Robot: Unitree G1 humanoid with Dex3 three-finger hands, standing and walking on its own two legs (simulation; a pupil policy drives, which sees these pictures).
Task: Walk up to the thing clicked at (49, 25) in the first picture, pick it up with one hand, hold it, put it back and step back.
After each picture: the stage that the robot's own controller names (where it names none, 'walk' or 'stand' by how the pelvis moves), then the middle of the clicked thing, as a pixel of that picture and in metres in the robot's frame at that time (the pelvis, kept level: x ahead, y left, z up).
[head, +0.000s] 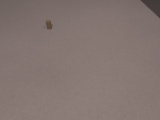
stand; (48, 24) +1.79 +0.54 -0.72
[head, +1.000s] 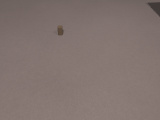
walk; (60, 30) +1.68 +0.31 -0.70
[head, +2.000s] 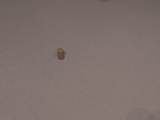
walk; (60, 54) +1.12 +0.28 -0.71
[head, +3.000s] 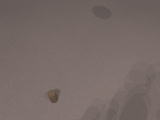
walk; (53, 96) +0.66 +0.31 -0.71
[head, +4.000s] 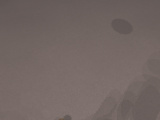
walk; out of the picture +0.44 +0.29 -0.71
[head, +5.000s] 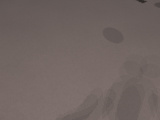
stand; out of the picture +0.38 +0.26 -0.72
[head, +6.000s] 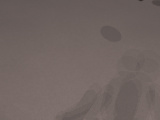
stand; out of the picture +0.36 +0.26 -0.72
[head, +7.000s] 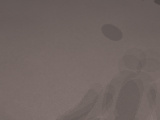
stand; out of the picture +0.37 +0.26 -0.73
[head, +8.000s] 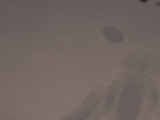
stand; out of the picture +0.37 +0.26 -0.73
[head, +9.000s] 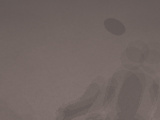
go down; out of the picture +0.37 +0.26 -0.72
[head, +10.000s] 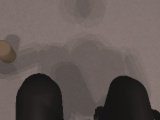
go down; (5, 52) +0.43 +0.32 -0.29
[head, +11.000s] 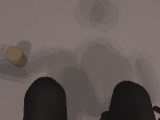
approach; (17, 57) +0.43 +0.32 -0.30
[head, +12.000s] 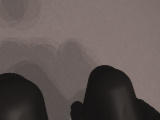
close in; out of the picture +0.39 +0.36 -0.22
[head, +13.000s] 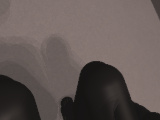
close; out of the picture +0.39 +0.37 -0.21
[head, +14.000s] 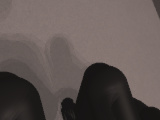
lift; out of the picture +0.37 +0.35 -0.22
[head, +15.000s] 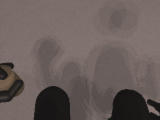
lift; (8, 82) +0.31 +0.27 -0.05
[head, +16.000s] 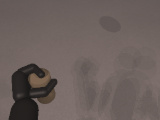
hold; (43, 86) +0.34 +0.17 +0.03
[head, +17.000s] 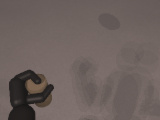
hold; (39, 91) +0.33 +0.18 +0.00
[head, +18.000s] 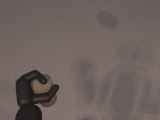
crouch; (45, 91) +0.34 +0.16 -0.02
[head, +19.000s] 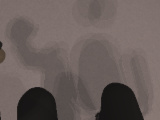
crouch; out of the picture +0.44 +0.30 -0.09
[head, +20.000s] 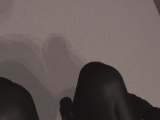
lower; out of the picture +0.38 +0.37 -0.22
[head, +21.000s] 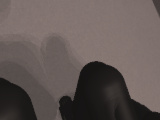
lower; out of the picture +0.39 +0.37 -0.22
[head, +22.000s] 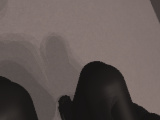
lower; out of the picture +0.39 +0.37 -0.22
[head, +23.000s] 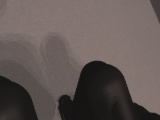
lower; out of the picture +0.39 +0.37 -0.22
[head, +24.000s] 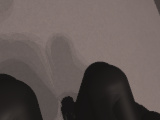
open; out of the picture +0.38 +0.36 -0.22
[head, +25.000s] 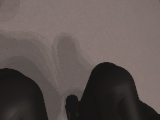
rise; out of the picture +0.38 +0.35 -0.23
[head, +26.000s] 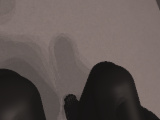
stand; out of the picture +0.38 +0.36 -0.22
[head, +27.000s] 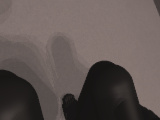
stand; out of the picture +0.38 +0.36 -0.22
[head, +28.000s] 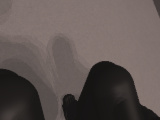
stand; out of the picture +0.38 +0.36 -0.22
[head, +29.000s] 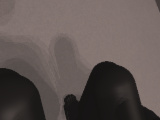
stand; out of the picture +0.38 +0.36 -0.22
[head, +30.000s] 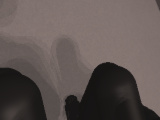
stand; out of the picture +0.38 +0.36 -0.22
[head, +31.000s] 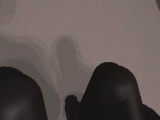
stand; out of the picture +0.38 +0.36 -0.22
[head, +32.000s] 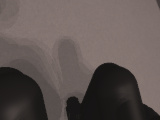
stand; out of the picture +0.38 +0.36 -0.21
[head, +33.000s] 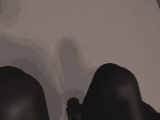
stand; out of the picture +0.38 +0.36 -0.22
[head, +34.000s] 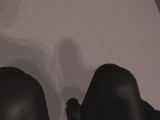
stand; out of the picture +0.38 +0.36 -0.22
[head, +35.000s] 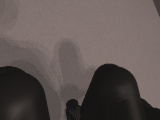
stand; out of the picture +0.38 +0.36 -0.21
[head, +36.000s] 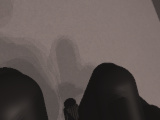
withdraw; out of the picture +0.38 +0.36 -0.21
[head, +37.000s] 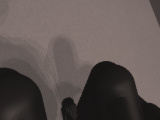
withdraw; out of the picture +0.38 +0.36 -0.21
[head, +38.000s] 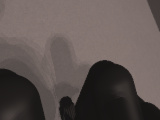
withdraw; out of the picture +0.38 +0.36 -0.21
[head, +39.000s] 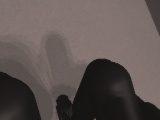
withdraw; out of the picture +0.38 +0.36 -0.21
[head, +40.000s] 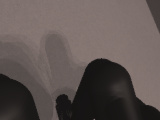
withdraw; out of the picture +0.37 +0.37 -0.21
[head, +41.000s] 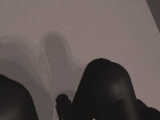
withdraw; out of the picture +0.38 +0.37 -0.21
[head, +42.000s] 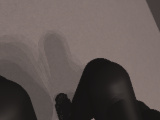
rise; out of the picture +0.38 +0.37 -0.21
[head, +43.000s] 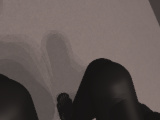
rise; out of the picture +0.38 +0.37 -0.21
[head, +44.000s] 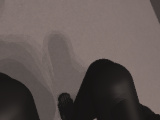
rise; out of the picture +0.38 +0.37 -0.21
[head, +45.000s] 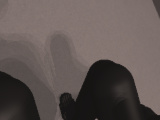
rise; out of the picture +0.38 +0.37 -0.22
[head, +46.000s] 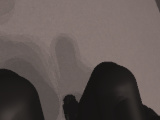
stand; out of the picture +0.38 +0.36 -0.22
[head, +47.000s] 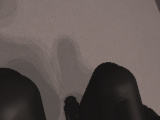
stand; out of the picture +0.38 +0.36 -0.22
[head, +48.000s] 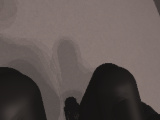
stand; out of the picture +0.38 +0.36 -0.22
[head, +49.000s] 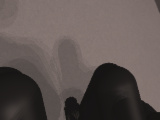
stand; out of the picture +0.38 +0.36 -0.22
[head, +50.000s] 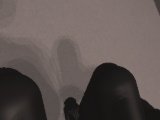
stand; out of the picture +0.38 +0.36 -0.22
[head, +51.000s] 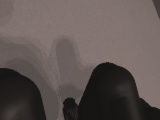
stand; out of the picture +0.38 +0.36 -0.22
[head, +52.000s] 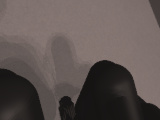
withdraw; out of the picture +0.38 +0.36 -0.21
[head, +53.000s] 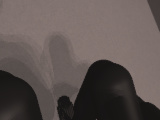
withdraw; out of the picture +0.38 +0.36 -0.21
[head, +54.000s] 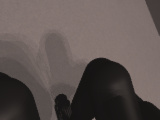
withdraw; out of the picture +0.38 +0.37 -0.21
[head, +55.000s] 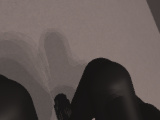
withdraw; out of the picture +0.37 +0.37 -0.21
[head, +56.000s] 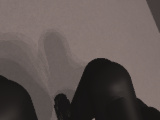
withdraw; out of the picture +0.37 +0.37 -0.21
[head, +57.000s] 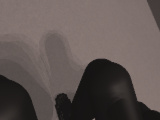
rise; out of the picture +0.37 +0.37 -0.21
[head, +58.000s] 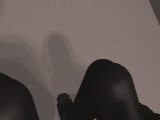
rise; out of the picture +0.38 +0.37 -0.21
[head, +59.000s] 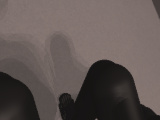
rise; out of the picture +0.38 +0.37 -0.22
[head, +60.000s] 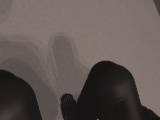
stand; out of the picture +0.38 +0.37 -0.22
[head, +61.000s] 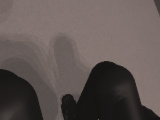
stand; out of the picture +0.38 +0.36 -0.22
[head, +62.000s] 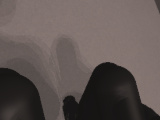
stand; out of the picture +0.38 +0.36 -0.22
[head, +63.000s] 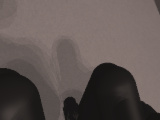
stand; out of the picture +0.38 +0.36 -0.22
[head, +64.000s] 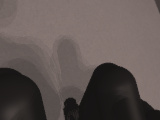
stand; out of the picture +0.38 +0.36 -0.22
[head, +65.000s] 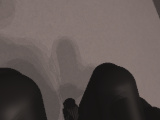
withdraw; out of the picture +0.38 +0.36 -0.21
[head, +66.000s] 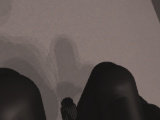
withdraw; out of the picture +0.38 +0.36 -0.21
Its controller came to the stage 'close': yes
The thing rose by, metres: 0.71
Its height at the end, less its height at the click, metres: +0.00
